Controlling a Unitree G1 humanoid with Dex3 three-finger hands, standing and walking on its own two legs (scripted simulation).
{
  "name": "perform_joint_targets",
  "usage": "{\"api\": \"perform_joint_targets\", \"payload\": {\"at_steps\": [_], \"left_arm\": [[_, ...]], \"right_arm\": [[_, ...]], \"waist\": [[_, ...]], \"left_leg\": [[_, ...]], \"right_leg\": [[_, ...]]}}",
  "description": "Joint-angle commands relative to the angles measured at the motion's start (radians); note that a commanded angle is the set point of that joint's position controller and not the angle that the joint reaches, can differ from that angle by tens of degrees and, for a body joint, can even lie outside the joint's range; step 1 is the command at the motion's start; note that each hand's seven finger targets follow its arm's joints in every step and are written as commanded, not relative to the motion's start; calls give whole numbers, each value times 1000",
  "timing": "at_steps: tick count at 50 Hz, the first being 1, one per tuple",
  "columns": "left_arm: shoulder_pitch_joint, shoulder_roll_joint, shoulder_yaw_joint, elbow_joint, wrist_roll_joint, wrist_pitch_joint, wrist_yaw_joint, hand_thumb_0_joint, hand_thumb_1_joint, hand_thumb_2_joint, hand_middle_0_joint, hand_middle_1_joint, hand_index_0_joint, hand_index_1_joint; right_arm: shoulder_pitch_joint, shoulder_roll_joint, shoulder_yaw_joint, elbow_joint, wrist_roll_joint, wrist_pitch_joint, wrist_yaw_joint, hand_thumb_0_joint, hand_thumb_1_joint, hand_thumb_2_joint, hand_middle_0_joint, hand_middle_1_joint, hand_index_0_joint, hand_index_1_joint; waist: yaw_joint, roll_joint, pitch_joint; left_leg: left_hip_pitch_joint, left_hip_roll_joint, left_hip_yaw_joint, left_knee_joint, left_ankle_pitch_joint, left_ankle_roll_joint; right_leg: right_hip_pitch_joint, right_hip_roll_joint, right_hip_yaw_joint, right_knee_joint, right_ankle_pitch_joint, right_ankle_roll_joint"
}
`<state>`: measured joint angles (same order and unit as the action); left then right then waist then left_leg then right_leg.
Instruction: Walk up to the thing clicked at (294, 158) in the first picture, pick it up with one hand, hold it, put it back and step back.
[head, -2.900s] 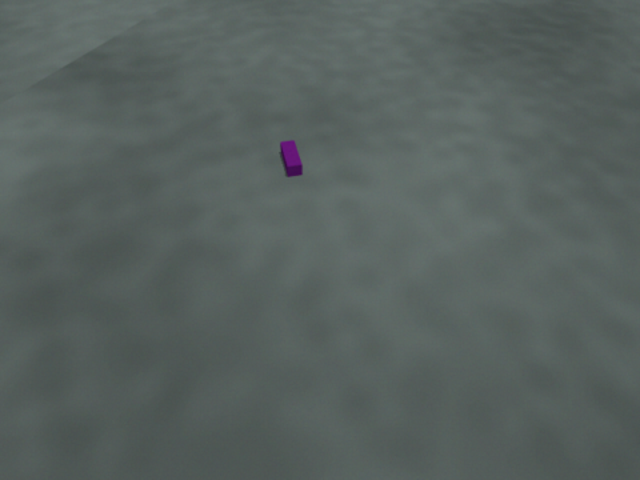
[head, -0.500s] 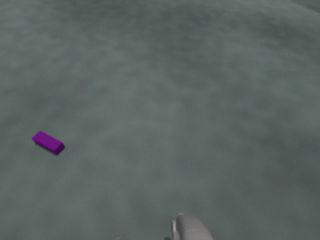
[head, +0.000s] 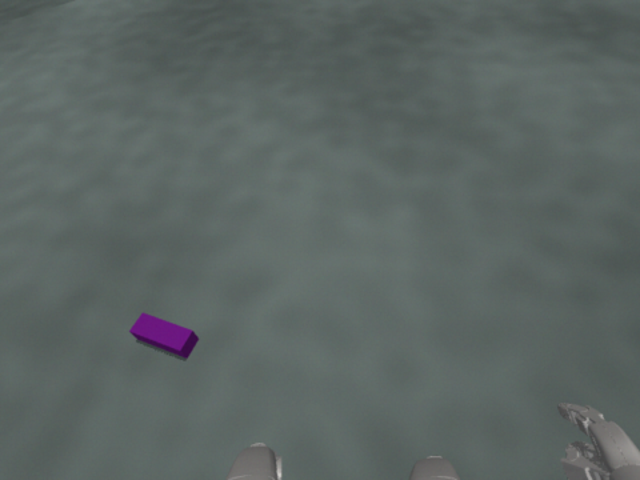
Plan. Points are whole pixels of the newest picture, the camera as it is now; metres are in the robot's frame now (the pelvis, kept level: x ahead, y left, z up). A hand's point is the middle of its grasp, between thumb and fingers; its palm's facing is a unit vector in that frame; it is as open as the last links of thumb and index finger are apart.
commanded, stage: walk up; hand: left
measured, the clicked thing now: (164, 335) +0.64 +0.58 -0.69
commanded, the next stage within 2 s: none
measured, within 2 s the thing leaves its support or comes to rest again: neither
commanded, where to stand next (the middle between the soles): +0.16 +0.47 m, yaw -21 degrees
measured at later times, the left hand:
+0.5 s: hand out of the picture +0.20 +0.49 -0.10, palm faces -0.16 -0.80 -0.58, open 7.3 cm
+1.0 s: hand out of the picture +0.21 +0.74 -0.12, palm faces -0.24 -0.80 -0.55, open 7.4 cm
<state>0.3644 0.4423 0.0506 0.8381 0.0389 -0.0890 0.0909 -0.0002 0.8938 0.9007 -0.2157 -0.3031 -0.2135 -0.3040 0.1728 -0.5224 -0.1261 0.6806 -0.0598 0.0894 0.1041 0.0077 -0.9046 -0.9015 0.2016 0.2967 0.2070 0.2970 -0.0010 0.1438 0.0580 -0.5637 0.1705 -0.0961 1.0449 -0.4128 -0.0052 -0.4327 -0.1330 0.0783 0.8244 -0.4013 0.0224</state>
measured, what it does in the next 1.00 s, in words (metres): steps to the left: left foot, then right foot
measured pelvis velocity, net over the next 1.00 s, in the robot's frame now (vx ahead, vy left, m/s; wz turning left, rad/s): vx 0.07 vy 0.45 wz -0.26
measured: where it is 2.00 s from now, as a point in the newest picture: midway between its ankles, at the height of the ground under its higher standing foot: outside the picture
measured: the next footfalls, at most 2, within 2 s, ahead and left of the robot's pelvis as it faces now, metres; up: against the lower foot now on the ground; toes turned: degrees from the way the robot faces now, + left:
left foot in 0.04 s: +0.07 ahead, +0.22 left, +0.00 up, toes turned +2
right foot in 0.40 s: +0.17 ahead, +0.09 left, +0.00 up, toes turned -14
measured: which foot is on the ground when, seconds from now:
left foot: up 0.00-0.02, down 0.04-0.40, up 0.42-0.74, down 0.76-1.00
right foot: down 0.00-0.06, up 0.08-0.38, down 0.40-0.80, up 0.82-1.00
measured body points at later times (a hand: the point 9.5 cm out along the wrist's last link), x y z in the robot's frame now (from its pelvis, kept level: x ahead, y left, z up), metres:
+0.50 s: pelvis +0.05 +0.21 +0.00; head +0.10 +0.17 +0.45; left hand +0.21 +0.53 -0.07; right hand +0.04 -0.11 -0.13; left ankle +0.05 +0.29 -0.62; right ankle +0.13 +0.10 -0.69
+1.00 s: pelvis +0.07 +0.45 +0.01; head +0.11 +0.43 +0.46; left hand +0.23 +0.78 -0.09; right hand +0.01 +0.14 -0.11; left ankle +0.08 +0.55 -0.69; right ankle +0.08 +0.34 -0.64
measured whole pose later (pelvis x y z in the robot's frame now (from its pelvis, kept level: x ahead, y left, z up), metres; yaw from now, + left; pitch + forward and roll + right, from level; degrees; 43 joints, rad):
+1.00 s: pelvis +0.07 +0.45 +0.01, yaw -15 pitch -1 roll -2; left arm 0.27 0.46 0.08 0.94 -0.02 -0.04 0.11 0.00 0.90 0.90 -0.21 -0.30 -0.21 -0.30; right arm 0.33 -0.38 -0.07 0.76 -0.07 0.09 0.06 0.01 -0.90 -0.90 0.20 0.30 0.21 0.30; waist -0.07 0.04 0.12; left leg -0.38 0.04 0.06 0.87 -0.49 0.03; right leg -0.60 0.04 -0.03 1.16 -0.49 -0.04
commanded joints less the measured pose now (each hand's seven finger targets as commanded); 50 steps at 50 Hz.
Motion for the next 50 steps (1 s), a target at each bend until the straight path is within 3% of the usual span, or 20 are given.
{"api": "perform_joint_targets", "payload": {"at_steps": [1, 2, 3, 4, 5, 9, 15, 18, 19, 20, 21, 23, 30, 35, 38, 39, 40, 42, 45, 50], "left_arm": [[-99, 403, 131, -74, 6, -9, 41, 0, 900, 900, -200, -300, -200, -300], [-92, 329, 109, -68, 8, -2, 46, 0, 900, 900, -200, -300, -200, -300], [-77, 205, 69, -75, 0, 1, 53, 0, 900, 900, -200, -300, -200, -300], [-88, 179, 54, -90, -20, -1, 69, 0, 900, 900, -200, -300, -200, -300], [-73, 216, 51, -62, -15, -5, 83, 0, 900, 900, -200, -300, -200, -300], [5, 261, 70, 30, -75, 4, 55, 0, 900, 900, -200, -300, -200, -300], [25, 199, 58, 3, -68, 14, 40, 0, 900, 900, -200, -300, -200, -300], [217, 213, 83, 39, -60, 17, 51, 0, 900, 900, -200, -300, -200, -300], [295, 255, 106, 54, -53, 22, 63, 0, 900, 900, -200, -300, -200, -300], [318, 303, 126, 34, -40, 26, 73, 0, 900, 900, -200, -300, -200, -300], [215, 318, 124, -27, -29, 31, 78, 0, 900, 900, -200, -300, -200, -300], [-22, 323, 116, -107, -37, 27, 85, 0, 900, 900, -200, -300, -200, -300], [-104, 335, 136, -89, -1, 11, 40, 0, 900, 900, -200, -300, -200, -300], [-88, 400, 166, -79, 20, 18, 36, 0, 900, 900, -200, -300, -200, -300], [-153, 345, 149, -68, 11, 33, 40, 0, 900, 900, -200, -300, -200, -300], [-142, 248, 121, -61, 2, 42, 44, 0, 900, 900, -200, -300, -200, -300], [-124, 166, 93, -71, -15, 45, 58, 0, 900, 900, -200, -300, -200, -300], [-215, 257, 96, -65, -9, 21, 73, 0, 900, 900, -200, -300, -200, -300], [-44, 262, 108, 43, -58, 31, 50, 0, 900, 900, -200, -300, -200, -300], [-86, 178, 71, 5, -40, 7, 16, 0, 900, 900, -200, -300, -200, -300]], "right_arm": [[189, -131, -73, -34, -3, -25, -5, 0, -900, -900, 200, 300, 200, 300], [299, -142, -86, 11, -13, -34, -14, 0, -900, -900, 200, 300, 200, 300], [366, -208, -102, 18, -31, -45, -28, 0, -900, -900, 200, 300, 200, 300], [267, -308, -107, -3, -8, -58, -43, 0, -900, -900, 200, 300, 200, 300], [155, -353, -113, -22, 6, -62, -52, 0, -900, -900, 200, 300, 200, 300], [84, -162, -58, -52, -2, -67, -75, 0, -900, -900, 200, 300, 200, 300], [108, -105, -32, -81, -20, -52, -70, 0, -900, -900, 200, 300, 200, 300], [10, -83, -29, -142, -10, -35, -61, 0, -900, -900, 200, 300, 200, 300], [19, -50, -20, -156, 1, -38, -59, 0, -900, -900, 200, 300, 200, 300], [73, -26, -13, -155, 9, -34, -60, 0, -900, -900, 200, 300, 200, 300], [164, -61, -21, -135, 8, -17, -67, 0, -900, -900, 200, 300, 200, 300], [184, -140, -51, -116, -6, 4, -84, 0, -900, -900, 200, 300, 200, 300], [180, -120, -55, -61, -14, 21, -24, 0, -900, -900, 200, 300, 200, 300], [132, -124, -61, -79, -8, 22, -16, 0, -900, -900, 200, 300, 200, 300], [349, -137, -83, 7, -10, 7, -26, 0, -900, -900, 200, 300, 200, 300], [392, -166, -88, 17, -30, -2, -33, 0, -900, -900, 200, 300, 200, 300], [283, -249, -90, -31, -38, -8, -40, 0, -900, -900, 200, 300, 200, 300], [5, -309, -83, -73, -1, -22, -58, 0, -900, -900, 200, 300, 200, 300], [-2, -163, -48, -72, -21, -33, -73, 0, -900, -900, 200, 300, 200, 300], [163, -142, -34, -10, -1, -58, -82, 0, -900, -900, 200, 300, 200, 300]], "waist": [[-134, -309, -72], [-186, -160, -121], [-242, 133, -94], [-173, 345, -44], [-122, 342, -44], [-57, 80, 3], [-64, 91, -40], [63, -33, -117], [111, -100, -167], [135, -281, -187], [63, -213, -253], [-2, -124, -134], [-38, -290, 26], [-4, -380, -22], [-119, -206, -114], [-163, 44, -53], [-116, 247, 16], [-61, 182, 137], [-11, 18, 120], [-66, 74, -39]], "left_leg": [[290, -93, 166, -213, 6, 7], [423, -135, 165, -328, -40, 6], [459, 12, -100, -546, -105, 24], [434, 178, -441, -703, 104, 73], [410, 245, -594, -741, 40, 177], [403, 93, -119, -498, 571, 127], [410, 58, 42, -462, 778, 145], [203, -18, 138, -240, 699, 65], [83, -56, 153, -105, 626, 2], [-138, -133, 111, 156, 45, -49], [-166, -114, -6, 333, -172, -77], [-169, -76, -74, 492, -164, -71], [12, -59, 27, 285, 15, 6], [93, -53, 102, 5, -158, 9], [374, -123, 175, -303, -113, 25], [340, -84, 23, -485, -241, 50], [219, 129, -373, -628, -256, 111], [-57, 249, -586, -786, -312, 270], [115, 47, -188, -587, -55, 139], [445, 94, -159, -455, 417, 207]], "right_leg": [[-188, -51, 68, -161, 52, -172], [-234, 11, -14, 83, 108, -128], [-390, 143, -86, 395, -36, -72], [-560, 248, -50, 528, -263, -67], [-539, 155, -4, 607, -237, -93], [-385, 107, -16, 478, -29, -77], [-131, 117, -168, 78, 49, -68], [271, 126, -175, -209, 333, -99], [464, 94, -110, -268, 391, -129], [596, -100, 214, -317, 424, -237], [548, -307, 484, -372, 226, -321], [262, -405, 589, -469, -22, -403], [-152, -72, 135, -368, -230, -200], [-138, -81, 169, -317, -240, -201], [-244, -23, 51, -75, -172, -124], [-365, 130, -36, 235, -196, -95], [-536, 264, -80, 502, -256, -51], [-371, 156, -17, 584, -159, -83], [-345, 170, -5, 515, -50, -75], [-213, 139, -101, 147, -123, -54]]}}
